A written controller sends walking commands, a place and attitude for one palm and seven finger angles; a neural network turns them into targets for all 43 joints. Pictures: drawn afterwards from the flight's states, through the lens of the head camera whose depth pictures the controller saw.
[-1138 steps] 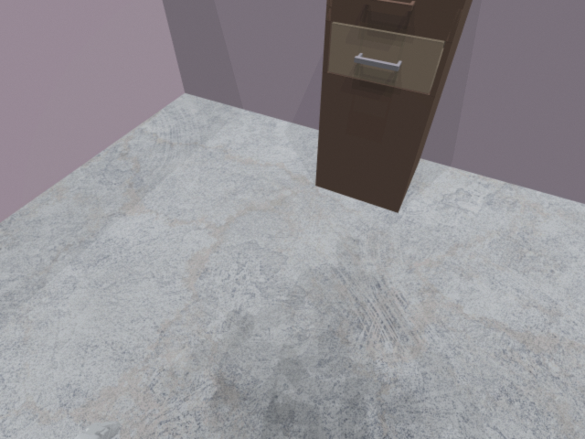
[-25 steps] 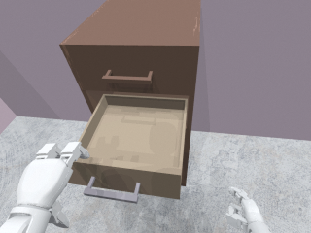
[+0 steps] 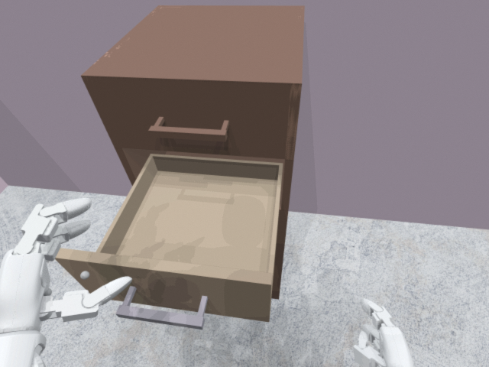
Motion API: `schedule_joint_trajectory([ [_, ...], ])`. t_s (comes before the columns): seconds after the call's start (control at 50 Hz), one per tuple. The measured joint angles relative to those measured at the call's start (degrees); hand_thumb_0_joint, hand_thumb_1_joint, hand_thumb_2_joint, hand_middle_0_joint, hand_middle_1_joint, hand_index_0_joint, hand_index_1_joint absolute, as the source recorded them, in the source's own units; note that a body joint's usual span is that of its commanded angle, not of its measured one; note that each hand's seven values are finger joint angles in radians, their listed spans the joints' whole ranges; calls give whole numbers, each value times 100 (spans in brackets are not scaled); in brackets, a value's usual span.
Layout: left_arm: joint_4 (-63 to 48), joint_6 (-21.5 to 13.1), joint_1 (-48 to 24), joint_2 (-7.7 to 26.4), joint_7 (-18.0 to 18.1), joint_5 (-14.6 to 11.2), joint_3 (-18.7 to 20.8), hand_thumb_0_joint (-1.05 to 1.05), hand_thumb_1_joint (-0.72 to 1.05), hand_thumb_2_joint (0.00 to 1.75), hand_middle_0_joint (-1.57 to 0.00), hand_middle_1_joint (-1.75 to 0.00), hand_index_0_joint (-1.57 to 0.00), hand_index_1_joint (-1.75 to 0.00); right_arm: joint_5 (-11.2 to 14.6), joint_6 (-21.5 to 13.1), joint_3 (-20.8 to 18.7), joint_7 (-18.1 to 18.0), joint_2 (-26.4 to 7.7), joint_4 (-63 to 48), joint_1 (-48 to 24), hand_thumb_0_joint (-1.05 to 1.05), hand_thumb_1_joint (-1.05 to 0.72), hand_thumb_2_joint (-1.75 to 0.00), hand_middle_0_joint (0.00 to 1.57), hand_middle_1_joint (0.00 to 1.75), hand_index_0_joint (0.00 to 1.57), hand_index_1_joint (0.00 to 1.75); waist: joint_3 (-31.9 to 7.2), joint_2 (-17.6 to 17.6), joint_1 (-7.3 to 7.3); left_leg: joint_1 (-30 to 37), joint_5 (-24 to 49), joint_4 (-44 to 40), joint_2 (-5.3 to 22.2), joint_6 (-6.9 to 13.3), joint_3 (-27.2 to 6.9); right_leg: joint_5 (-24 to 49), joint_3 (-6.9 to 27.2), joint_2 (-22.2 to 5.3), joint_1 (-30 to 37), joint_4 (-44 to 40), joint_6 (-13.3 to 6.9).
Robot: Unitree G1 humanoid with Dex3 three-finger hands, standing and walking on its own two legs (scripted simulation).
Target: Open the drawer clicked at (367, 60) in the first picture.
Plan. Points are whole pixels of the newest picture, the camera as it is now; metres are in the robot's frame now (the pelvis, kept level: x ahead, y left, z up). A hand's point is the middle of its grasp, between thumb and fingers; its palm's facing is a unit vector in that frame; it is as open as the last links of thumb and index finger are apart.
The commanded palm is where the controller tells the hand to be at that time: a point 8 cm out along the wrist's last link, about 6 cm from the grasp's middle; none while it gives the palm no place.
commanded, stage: draw the hand back to the body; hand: left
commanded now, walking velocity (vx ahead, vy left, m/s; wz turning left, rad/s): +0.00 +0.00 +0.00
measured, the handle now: (163, 306) +0.23 +0.19 -0.07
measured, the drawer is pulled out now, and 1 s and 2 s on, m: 0.30 0.30 0.30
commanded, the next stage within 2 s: step back with the hand held close in 0.52 s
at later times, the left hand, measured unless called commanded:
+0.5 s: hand (73, 279) +0.18 +0.23 +0.15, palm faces +0.40 -0.82 -0.42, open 7.6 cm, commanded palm +0.13 +0.27 +0.18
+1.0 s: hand (56, 295) +0.16 +0.24 +0.14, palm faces +0.27 -0.81 -0.53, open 7.4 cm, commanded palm +0.09 +0.29 +0.18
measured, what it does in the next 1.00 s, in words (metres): stands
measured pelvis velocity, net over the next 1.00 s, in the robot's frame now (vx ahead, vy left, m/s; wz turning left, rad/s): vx -0.03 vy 0.01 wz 0.01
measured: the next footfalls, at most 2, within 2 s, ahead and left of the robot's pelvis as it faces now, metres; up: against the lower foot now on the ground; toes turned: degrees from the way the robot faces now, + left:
right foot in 1.76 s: -0.27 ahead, -0.14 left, +0.00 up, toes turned +7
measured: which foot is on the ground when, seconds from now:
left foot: down 0.00-1.00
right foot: down 0.00-1.00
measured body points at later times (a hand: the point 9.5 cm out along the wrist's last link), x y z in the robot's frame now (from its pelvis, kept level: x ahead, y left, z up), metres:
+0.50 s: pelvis +0.00 -0.01 +0.00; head -0.01 -0.04 +0.45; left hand +0.15 +0.27 +0.18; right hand +0.21 -0.22 -0.08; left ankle -0.03 +0.12 -0.74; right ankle -0.03 -0.10 -0.74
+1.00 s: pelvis -0.03 +0.01 +0.00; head +0.01 +0.00 +0.44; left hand +0.14 +0.28 +0.17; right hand +0.15 -0.24 -0.09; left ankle -0.03 +0.12 -0.74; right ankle -0.03 -0.10 -0.74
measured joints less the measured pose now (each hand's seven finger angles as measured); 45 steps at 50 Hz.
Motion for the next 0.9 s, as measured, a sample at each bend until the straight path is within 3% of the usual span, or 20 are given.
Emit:
schedule_joint_trajectory([
  [0.26,119,35,-26,85,6,-96,367,0,49,72,-24,-57,-24,-56,39,78,-84,-61,-43,18,-184,2,-90,-90,20,30,20,30,-8,34,82,68,39,-95,50,-65,-36,6,-38,52,59,-58,-65],
  [0.4,163,49,-44,38,0,-109,351,1,73,82,-22,-41,-23,-41,45,132,-82,-48,-36,36,-205,2,-90,-90,20,30,20,30,-14,63,89,91,51,-108,58,-83,-56,2,-59,60,80,-55,-83],
  [0.64,190,49,-11,48,12,-120,333,1,88,89,-21,-32,-22,-31,54,169,-79,-55,-18,77,-154,2,-90,-90,20,30,20,30,-8,94,62,98,85,-111,70,-99,-55,26,-61,69,75,-36,-100],
  [0.76,133,-335,-59,177,-20,-65,777,1,89,89,-21,-31,-21,-30,67,432,-66,33,-85,-165,-180,2,-90,-90,20,30,20,30,56,88,-138,-378,99,117,92,-73,-131,126,-138,93,-285,-11,-95],
  [0.9,-234,-435,452,281,-45,-18,677,1,89,89,-21,-31,-21,-30,85,727,-246,3,-146,-275,-224,2,-90,-90,20,30,20,30,135,-86,-341,-745,209,161,-21,14,-34,176,-50,-32,-739,186,3],
])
